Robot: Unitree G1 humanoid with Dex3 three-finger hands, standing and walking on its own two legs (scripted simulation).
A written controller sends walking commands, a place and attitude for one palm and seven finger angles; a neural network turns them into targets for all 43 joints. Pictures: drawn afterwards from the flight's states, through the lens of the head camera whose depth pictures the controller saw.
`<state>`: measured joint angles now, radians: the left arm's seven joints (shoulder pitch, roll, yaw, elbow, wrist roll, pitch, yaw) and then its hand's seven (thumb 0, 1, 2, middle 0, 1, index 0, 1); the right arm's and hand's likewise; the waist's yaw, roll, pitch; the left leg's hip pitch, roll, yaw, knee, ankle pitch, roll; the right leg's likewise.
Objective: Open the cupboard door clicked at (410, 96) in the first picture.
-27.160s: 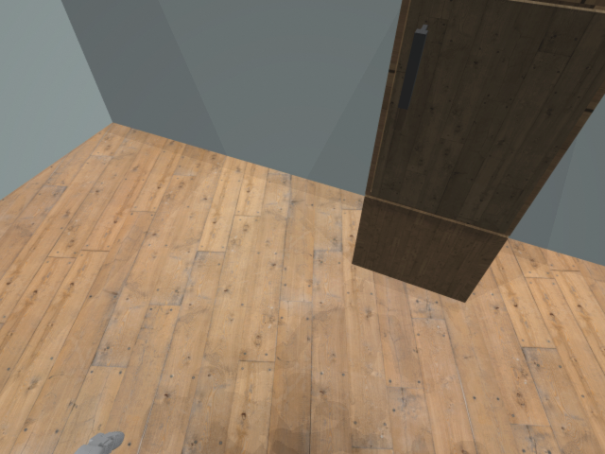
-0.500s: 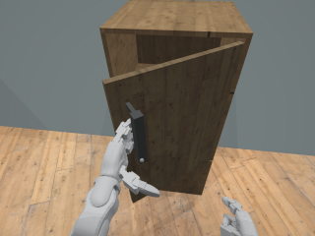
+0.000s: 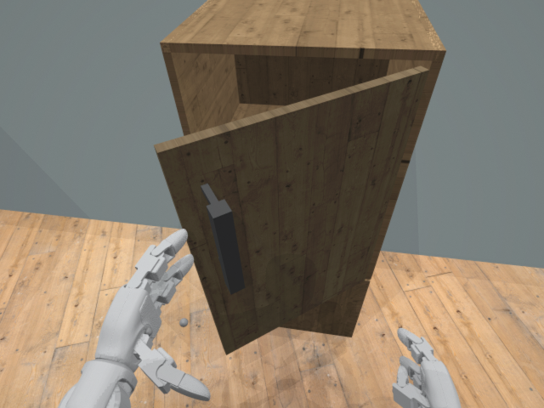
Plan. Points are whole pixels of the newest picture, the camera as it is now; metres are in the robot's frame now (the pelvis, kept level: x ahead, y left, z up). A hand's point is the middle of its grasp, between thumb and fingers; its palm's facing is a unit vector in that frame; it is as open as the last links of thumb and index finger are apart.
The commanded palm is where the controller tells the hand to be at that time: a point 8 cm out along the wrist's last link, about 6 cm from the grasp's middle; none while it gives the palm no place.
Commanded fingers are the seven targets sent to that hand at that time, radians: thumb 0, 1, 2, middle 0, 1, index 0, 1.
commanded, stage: slide the hand sideways off the handle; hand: left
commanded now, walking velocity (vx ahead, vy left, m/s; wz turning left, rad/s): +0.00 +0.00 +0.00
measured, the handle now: (222, 241) +0.32 +0.10 +0.11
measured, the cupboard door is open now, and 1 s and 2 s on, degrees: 37 37 37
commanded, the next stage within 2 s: draw the hand back to the body in 0.26 s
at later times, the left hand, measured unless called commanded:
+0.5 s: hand (141, 344) +0.17 +0.17 +0.11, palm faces -0.09 -0.99 -0.07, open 16.3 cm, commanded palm +0.14 +0.23 +0.12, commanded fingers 0.00 -0.50 0.30 -0.15 -0.30 -0.15 -0.30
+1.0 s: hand (79, 326) +0.17 +0.23 +0.14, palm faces +0.17 -0.95 -0.25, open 15.4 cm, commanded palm +0.13 +0.28 +0.15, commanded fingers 0.00 -0.05 0.50 -0.17 -0.30 -0.17 -0.30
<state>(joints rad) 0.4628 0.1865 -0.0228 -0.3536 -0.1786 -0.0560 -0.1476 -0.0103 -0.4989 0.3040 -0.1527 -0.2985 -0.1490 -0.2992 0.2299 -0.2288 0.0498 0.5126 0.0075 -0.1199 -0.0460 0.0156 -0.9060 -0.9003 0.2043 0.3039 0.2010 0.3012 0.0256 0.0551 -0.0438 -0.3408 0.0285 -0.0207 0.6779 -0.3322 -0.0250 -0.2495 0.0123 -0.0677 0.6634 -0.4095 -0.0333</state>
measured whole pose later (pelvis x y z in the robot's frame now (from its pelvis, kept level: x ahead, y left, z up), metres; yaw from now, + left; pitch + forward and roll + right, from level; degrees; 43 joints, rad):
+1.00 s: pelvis -0.02 +0.03 +0.01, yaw +0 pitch -3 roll -2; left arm 0.50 0.30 0.16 -0.46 -0.12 -0.03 -0.02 -0.01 -0.34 0.37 -0.16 -0.30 -0.16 -0.30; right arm 0.21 -0.22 0.07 0.58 0.01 -0.23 -0.10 0.02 -0.90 -0.90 0.21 0.30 0.20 0.30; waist 0.05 0.04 0.00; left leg -0.28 0.02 -0.01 0.62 -0.29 0.01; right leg -0.17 0.00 -0.05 0.55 -0.32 0.01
